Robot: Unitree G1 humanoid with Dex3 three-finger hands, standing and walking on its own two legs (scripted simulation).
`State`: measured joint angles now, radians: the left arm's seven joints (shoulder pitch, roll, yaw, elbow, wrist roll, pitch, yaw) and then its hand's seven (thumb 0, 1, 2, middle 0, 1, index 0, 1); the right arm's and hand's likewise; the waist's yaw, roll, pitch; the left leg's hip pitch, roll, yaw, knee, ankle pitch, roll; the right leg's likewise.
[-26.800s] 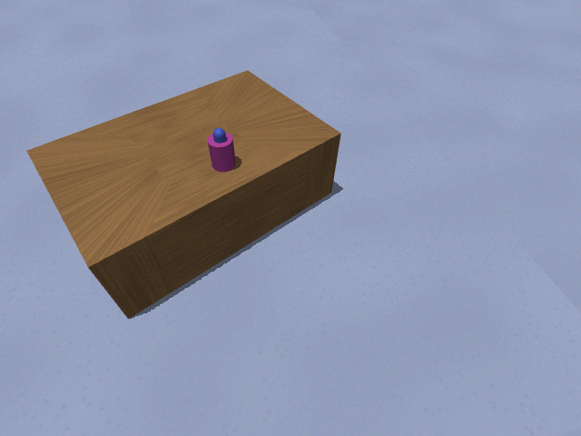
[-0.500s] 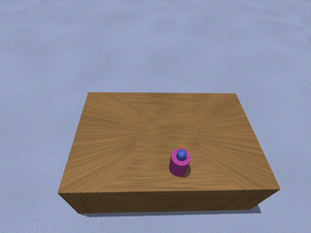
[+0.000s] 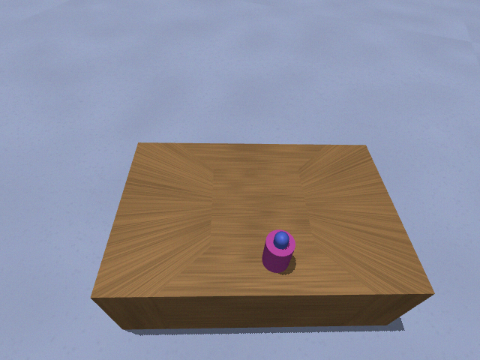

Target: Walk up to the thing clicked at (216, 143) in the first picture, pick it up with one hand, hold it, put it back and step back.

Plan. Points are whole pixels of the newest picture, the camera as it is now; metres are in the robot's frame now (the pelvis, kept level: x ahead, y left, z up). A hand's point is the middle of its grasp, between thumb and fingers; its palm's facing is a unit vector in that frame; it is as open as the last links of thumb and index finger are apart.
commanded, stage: stand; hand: right
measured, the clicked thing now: (278, 248) +0.48 -0.14 -0.34
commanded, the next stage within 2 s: step back in 0.52 s
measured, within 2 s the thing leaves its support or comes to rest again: neither
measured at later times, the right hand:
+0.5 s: hand out of the picture +0.07 -0.26 -0.16, palm faces -0.02 +0.94 -0.35, open 7.4 cm
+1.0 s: hand out of the picture +0.04 -0.27 -0.17, palm faces -0.04 +0.92 -0.39, open 7.4 cm
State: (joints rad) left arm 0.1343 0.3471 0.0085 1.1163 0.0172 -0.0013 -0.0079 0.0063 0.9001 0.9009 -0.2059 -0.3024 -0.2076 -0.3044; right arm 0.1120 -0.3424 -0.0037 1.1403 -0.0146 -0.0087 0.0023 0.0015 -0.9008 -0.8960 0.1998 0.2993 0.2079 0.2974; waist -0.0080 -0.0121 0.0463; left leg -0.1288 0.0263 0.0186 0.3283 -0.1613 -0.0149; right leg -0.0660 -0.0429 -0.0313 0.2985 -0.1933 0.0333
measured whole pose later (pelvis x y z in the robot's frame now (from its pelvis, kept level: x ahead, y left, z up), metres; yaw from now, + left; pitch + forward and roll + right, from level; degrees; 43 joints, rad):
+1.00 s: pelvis -0.07 +0.00 -0.03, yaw +2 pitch +0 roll +0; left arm 0.08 0.37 0.06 0.91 0.05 0.04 0.00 0.01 0.90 0.90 -0.21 -0.30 -0.21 -0.30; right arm 0.11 -0.41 -0.07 0.92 0.00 0.06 0.01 0.00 -0.90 -0.90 0.20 0.30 0.21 0.30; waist 0.00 0.00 0.17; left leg -0.46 -0.06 -0.07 1.04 -0.48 0.02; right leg -0.38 -0.07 -0.04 0.66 -0.28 0.01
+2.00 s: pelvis -0.27 +0.04 -0.02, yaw -1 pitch -2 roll -1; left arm 0.15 0.41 0.09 0.81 0.01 0.07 0.01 0.01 0.90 0.90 -0.21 -0.30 -0.21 -0.30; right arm 0.16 -0.35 -0.03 0.86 -0.04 0.02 -0.01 0.00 -0.90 -0.90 0.20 0.30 0.21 0.30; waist 0.01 -0.05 0.16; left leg -0.32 0.01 -0.02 0.61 -0.25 0.03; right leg -0.49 0.12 0.15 1.24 -0.50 0.00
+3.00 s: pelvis -0.59 -0.04 -0.03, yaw -1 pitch -2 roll +1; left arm 0.21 0.35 0.06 0.89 0.05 0.04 0.00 0.01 0.90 0.90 -0.21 -0.30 -0.21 -0.30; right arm 0.13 -0.42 -0.06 0.85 -0.01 0.07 -0.02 0.00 -0.90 -0.90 0.20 0.30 0.21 0.30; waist 0.03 0.02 0.13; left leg -0.55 -0.10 -0.15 1.15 -0.46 -0.01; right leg -0.31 -0.02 0.01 0.68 -0.33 -0.02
